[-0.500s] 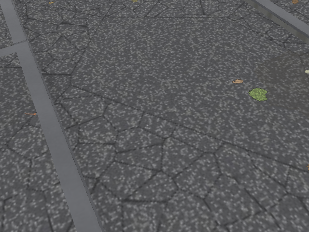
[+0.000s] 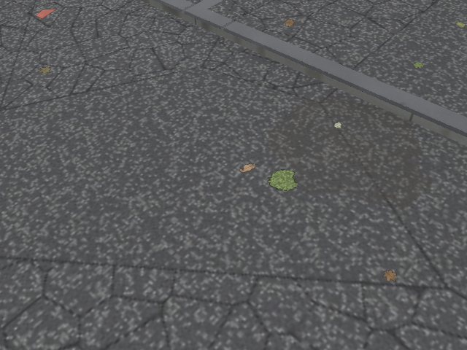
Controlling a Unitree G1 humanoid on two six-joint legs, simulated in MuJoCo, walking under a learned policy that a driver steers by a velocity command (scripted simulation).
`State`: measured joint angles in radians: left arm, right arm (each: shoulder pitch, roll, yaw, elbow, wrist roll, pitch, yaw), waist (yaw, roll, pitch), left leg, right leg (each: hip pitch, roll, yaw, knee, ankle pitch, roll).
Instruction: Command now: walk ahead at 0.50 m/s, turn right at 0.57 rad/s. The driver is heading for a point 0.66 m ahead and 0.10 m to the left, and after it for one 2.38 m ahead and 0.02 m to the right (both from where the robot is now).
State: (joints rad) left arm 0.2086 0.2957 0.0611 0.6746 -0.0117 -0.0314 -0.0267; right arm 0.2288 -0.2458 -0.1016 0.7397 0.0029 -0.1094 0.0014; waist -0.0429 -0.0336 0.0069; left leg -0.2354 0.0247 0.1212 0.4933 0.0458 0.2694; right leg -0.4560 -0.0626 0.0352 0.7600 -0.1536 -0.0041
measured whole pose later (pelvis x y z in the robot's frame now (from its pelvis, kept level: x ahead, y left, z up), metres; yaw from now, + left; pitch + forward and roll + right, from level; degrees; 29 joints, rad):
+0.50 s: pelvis +0.24 -0.02 -0.04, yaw +4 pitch +3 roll -1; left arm 0.35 0.24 0.05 0.85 0.00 -0.08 0.02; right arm 0.12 -0.25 -0.07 0.72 0.01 -0.05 0.05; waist 0.07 0.03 0.00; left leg -0.68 0.04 0.00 0.64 0.06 0.05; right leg 0.05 0.03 -0.12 0.26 -0.36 -0.03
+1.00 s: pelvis +0.40 +0.01 -0.03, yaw +22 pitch +4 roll -1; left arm 0.14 0.27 0.04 0.69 0.00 -0.05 0.03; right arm 0.22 -0.29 -0.07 0.64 0.02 0.02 -0.02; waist -0.04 0.00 -0.02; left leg -0.37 -0.15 -0.18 0.47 -0.15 0.09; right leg -0.52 -0.01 0.12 0.71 -0.27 0.08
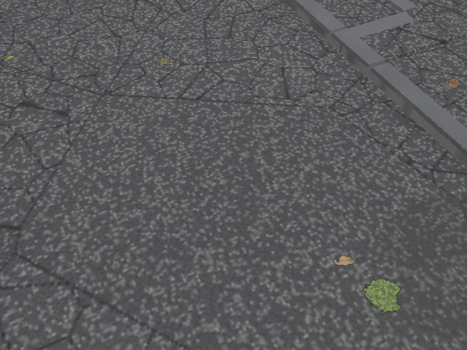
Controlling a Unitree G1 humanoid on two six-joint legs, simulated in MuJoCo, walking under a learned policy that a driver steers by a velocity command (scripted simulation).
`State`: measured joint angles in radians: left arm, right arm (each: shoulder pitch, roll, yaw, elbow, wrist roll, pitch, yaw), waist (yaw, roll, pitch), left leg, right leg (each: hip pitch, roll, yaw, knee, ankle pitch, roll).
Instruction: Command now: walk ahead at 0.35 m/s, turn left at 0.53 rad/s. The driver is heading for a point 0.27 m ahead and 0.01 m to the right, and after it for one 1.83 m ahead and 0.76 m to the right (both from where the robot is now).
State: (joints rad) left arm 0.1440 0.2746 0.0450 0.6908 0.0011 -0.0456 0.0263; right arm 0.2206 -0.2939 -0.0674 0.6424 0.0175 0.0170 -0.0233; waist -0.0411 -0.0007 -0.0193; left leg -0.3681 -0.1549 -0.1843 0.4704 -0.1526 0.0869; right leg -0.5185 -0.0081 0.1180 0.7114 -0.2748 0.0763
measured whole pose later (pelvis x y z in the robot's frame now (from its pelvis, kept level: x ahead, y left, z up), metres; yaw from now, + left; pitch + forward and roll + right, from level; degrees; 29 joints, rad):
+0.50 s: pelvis +0.12 -0.01 +0.00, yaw -5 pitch +3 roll +0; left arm 0.31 0.30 0.07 0.71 -0.01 0.01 0.04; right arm 0.06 -0.25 -0.05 0.65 -0.01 -0.02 -0.01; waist 0.06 -0.03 0.02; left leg -0.33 -0.03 -0.02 0.48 -0.20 0.02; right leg -0.34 0.05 0.14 0.80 -0.54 0.03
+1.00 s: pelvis +0.13 -0.06 +0.00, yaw -22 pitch +2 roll +2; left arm 0.20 0.30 0.06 0.56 0.00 0.02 0.01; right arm 0.11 -0.33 -0.09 0.76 0.00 0.02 -0.03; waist 0.00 0.03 0.06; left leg -0.53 0.01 -0.02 1.12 -0.43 -0.06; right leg -0.33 0.03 0.05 0.50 -0.21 -0.05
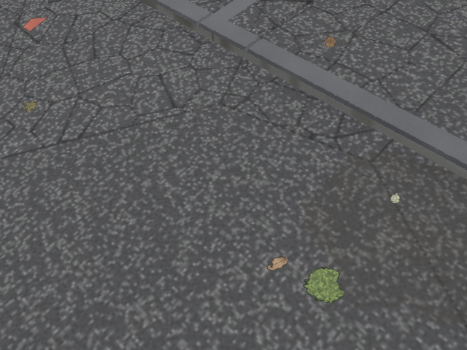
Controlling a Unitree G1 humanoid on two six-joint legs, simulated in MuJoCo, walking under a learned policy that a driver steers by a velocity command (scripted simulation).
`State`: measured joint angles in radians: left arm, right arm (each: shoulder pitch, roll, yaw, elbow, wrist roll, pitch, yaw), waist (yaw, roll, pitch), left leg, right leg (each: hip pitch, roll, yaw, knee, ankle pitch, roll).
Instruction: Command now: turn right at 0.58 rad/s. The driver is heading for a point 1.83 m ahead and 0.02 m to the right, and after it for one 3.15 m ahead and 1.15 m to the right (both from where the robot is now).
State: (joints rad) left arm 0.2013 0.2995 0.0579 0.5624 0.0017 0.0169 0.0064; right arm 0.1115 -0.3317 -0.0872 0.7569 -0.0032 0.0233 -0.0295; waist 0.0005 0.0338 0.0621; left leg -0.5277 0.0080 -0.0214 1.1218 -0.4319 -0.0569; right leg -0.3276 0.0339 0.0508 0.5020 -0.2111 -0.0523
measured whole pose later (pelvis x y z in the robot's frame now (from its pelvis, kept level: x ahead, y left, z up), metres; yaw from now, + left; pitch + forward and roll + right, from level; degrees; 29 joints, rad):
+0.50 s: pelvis +0.01 +0.03 +0.00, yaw -13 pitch +1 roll -1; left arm 0.20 0.34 0.09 0.62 -0.01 0.05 0.03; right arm 0.16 -0.25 -0.05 0.77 -0.01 -0.01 -0.01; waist -0.01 -0.05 0.04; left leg -0.23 -0.01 -0.04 0.46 -0.24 0.02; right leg -0.44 0.09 0.16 1.02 -0.46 0.08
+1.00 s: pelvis -0.01 +0.01 -0.01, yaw -8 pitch -1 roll -1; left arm 0.21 0.26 0.05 0.65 0.01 0.02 0.05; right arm 0.19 -0.32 -0.06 0.81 0.02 0.03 0.00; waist -0.02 0.01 0.05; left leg -0.36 0.01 -0.02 0.79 -0.46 -0.02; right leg -0.22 0.00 -0.03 0.58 -0.35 0.00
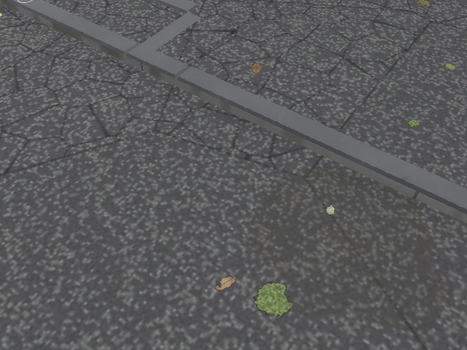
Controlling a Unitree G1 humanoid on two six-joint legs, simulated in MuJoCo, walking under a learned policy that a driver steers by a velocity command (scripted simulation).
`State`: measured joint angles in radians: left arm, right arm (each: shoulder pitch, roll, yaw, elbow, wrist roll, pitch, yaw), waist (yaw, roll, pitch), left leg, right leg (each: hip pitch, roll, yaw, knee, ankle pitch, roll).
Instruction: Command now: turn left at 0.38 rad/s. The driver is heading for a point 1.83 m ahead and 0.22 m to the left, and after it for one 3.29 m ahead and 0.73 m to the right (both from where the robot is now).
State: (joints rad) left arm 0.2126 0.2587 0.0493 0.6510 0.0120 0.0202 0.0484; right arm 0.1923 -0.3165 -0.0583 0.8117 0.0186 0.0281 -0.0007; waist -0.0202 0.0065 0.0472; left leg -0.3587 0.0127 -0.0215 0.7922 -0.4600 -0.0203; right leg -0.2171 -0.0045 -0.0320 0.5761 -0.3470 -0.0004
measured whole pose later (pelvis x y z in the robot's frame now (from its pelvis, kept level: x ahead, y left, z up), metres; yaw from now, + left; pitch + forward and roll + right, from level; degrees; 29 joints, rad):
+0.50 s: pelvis +0.00 +0.04 +0.02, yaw +16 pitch +1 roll -3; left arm 0.13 0.31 0.08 0.68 -0.01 0.01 0.05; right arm 0.20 -0.30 -0.05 0.67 0.01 0.03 -0.03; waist -0.02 -0.02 0.05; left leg -0.26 -0.11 -0.17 0.43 -0.18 0.08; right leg -0.45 0.01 0.11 0.87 -0.34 0.11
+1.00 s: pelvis +0.03 +0.00 +0.01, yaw +16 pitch -1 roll +0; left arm 0.18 0.27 0.02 0.71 -0.02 -0.02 0.00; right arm 0.19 -0.29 -0.05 0.73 -0.02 0.03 -0.03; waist 0.00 -0.01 0.05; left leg -0.22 -0.05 -0.08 0.51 -0.28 0.00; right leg -0.23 0.05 0.11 0.53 -0.28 -0.01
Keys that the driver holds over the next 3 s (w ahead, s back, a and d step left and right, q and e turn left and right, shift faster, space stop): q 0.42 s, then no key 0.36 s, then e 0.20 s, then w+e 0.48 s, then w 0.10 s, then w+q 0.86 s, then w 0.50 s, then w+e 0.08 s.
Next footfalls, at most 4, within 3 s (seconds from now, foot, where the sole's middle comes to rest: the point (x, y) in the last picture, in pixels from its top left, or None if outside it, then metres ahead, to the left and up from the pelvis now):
0.68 right None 0.10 -0.10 -0.76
1.40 right None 0.25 -0.15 -0.76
1.94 left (229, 308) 0.61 0.02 -0.76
2.40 right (281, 225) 0.90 -0.16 -0.76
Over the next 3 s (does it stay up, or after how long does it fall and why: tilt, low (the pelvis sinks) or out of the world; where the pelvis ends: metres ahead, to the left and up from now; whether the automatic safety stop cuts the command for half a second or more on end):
stays up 0.99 0.05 0.00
